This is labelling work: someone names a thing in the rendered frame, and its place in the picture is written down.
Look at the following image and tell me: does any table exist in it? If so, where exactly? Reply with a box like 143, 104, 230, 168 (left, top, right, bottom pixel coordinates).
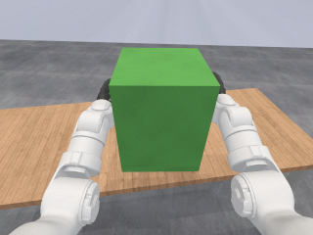
0, 88, 313, 211

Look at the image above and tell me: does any robot right forearm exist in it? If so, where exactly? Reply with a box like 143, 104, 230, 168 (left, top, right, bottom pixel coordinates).
211, 94, 294, 206

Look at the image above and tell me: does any right robot hand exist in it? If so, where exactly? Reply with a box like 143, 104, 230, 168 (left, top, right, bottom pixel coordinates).
212, 71, 226, 94

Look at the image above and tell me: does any robot left forearm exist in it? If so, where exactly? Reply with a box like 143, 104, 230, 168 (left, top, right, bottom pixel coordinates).
40, 99, 114, 214

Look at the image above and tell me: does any left robot upper arm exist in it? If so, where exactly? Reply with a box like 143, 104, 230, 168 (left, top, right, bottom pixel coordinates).
9, 176, 100, 235

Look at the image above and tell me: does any carton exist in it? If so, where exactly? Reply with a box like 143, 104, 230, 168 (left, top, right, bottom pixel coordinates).
109, 47, 221, 172

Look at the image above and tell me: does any left robot hand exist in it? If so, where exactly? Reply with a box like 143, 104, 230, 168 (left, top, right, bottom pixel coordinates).
96, 78, 112, 102

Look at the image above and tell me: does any right robot upper arm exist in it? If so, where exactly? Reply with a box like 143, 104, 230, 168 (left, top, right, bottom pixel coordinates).
231, 169, 313, 235

